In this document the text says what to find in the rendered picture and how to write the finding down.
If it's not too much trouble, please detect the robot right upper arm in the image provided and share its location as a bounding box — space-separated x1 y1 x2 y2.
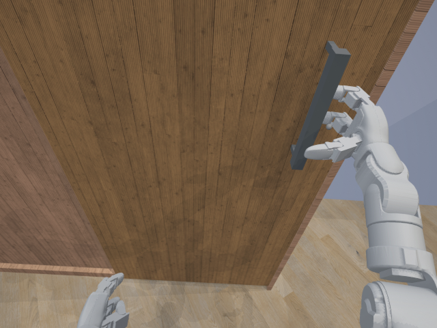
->
360 281 437 328

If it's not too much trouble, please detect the handle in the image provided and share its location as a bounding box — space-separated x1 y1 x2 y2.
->
290 41 351 170

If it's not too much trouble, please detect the left robot hand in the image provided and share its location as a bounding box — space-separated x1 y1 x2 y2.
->
76 273 129 328

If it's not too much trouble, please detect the wardrobe door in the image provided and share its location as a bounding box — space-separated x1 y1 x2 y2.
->
0 47 113 269
0 0 419 286

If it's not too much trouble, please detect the robot right forearm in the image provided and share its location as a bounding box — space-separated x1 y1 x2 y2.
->
354 142 437 294

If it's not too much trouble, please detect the right robot hand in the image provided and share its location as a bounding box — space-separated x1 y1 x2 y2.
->
304 85 389 163

